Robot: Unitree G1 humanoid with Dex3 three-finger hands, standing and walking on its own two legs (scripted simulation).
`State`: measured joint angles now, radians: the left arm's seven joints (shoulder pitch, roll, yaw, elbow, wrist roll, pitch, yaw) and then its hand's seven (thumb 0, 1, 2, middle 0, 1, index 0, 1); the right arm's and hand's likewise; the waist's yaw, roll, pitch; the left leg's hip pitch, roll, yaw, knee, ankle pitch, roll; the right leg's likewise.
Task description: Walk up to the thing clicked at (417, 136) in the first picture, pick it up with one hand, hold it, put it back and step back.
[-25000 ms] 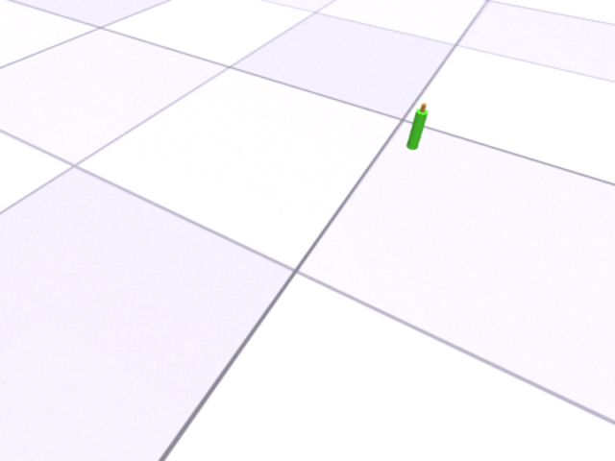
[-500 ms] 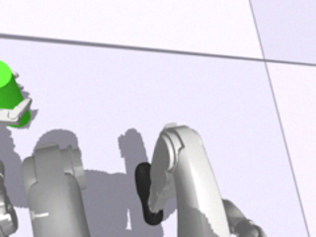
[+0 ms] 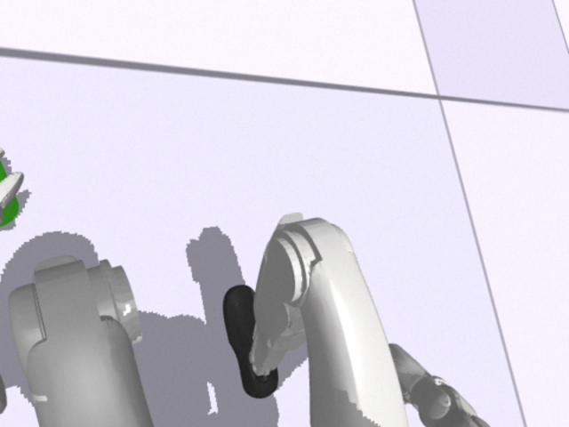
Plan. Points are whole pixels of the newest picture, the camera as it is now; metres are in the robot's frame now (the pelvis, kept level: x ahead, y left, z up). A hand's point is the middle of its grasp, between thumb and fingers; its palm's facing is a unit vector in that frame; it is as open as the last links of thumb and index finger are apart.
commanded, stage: lower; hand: left
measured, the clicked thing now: out of the picture +0.44 +0.26 -0.15
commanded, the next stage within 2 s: loosen in 0.10 s
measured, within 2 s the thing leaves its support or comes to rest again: rests again in 1.06 s
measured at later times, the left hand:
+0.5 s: hand out of the picture +0.45 +0.26 -0.15, palm faces +0.20 -0.98 +0.01, open 9.3 cm
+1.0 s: hand out of the picture +0.45 +0.26 -0.14, palm faces +0.21 -0.98 +0.01, open 15.5 cm
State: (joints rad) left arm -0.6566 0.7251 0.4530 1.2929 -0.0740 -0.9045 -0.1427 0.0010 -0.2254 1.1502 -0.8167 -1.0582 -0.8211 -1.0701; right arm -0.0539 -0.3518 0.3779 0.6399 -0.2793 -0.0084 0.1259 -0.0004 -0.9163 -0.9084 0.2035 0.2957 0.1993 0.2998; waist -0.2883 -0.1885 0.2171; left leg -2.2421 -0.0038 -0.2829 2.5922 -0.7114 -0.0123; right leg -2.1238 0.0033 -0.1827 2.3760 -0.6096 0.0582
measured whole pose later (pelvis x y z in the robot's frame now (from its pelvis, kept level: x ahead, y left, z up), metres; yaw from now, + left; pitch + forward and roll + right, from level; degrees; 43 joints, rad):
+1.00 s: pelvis -0.01 +0.00 +0.00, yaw -2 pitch +17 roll -16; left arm -0.72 0.78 0.48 1.32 -0.07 -0.98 -0.14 -0.01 -0.34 0.18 -0.29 -0.19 -0.27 -0.19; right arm -0.09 -0.36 0.43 0.59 -0.30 0.03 0.13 0.00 -0.89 -0.90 0.21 0.30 0.20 0.30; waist -0.27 -0.22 0.24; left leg -2.23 0.00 -0.32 2.61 -0.71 -0.01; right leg -2.10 0.02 -0.21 2.36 -0.58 0.06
